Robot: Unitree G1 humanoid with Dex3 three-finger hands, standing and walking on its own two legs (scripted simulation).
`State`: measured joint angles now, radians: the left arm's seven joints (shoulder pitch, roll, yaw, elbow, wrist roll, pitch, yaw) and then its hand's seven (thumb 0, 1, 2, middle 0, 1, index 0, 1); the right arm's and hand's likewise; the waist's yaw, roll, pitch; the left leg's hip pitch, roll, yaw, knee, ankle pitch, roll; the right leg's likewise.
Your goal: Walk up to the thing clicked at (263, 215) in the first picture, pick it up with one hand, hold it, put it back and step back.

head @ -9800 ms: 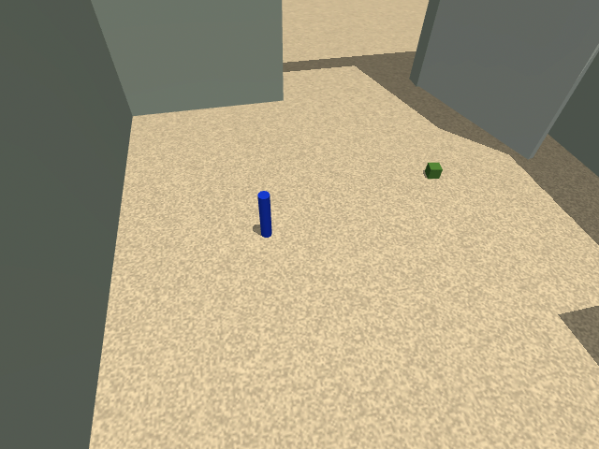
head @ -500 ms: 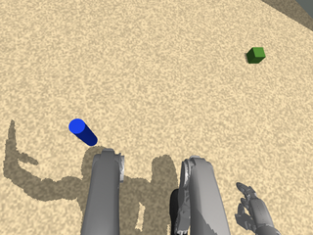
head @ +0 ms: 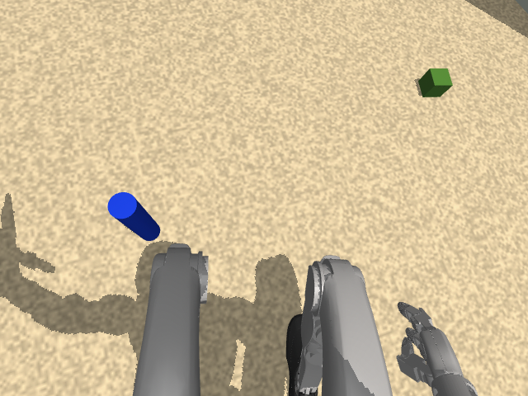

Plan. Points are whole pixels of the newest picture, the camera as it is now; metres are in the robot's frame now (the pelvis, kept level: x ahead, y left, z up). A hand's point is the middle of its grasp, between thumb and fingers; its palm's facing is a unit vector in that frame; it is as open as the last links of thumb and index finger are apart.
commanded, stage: go down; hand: left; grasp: from the side
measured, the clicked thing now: (138, 220) +0.39 +0.27 -0.29
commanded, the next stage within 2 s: approach in 0.04 s
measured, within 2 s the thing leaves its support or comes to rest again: neither
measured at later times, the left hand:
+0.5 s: hand out of the picture +0.31 +0.41 -0.07, palm faces +0.29 -0.96 -0.01, open 17.6 cm
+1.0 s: hand (95, 237) +0.34 +0.34 -0.27, palm faces +0.19 -0.98 +0.09, open 17.7 cm
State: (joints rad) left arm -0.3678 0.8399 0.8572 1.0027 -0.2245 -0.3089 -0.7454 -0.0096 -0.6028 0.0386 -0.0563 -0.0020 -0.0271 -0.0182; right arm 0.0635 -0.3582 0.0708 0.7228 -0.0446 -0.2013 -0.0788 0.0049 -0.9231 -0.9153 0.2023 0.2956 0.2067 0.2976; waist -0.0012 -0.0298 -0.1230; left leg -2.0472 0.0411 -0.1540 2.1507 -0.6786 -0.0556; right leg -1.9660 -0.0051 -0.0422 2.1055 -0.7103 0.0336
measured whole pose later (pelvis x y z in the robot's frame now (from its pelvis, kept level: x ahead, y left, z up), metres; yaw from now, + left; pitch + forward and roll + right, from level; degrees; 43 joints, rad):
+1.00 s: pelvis -0.01 +0.02 -0.13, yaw -8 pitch +18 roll -12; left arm -0.44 0.72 0.74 1.31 -0.37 -0.92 -0.69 -0.01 -0.60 0.00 -0.09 -0.05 -0.06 -0.06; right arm -0.19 -0.36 0.33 0.67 -0.23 -0.15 0.01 0.00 -0.93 -0.91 0.20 0.30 0.21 0.30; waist -0.10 -0.21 0.15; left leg -2.25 0.02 -0.32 2.65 -0.74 -0.06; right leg -2.13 0.08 -0.11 2.49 -0.71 0.06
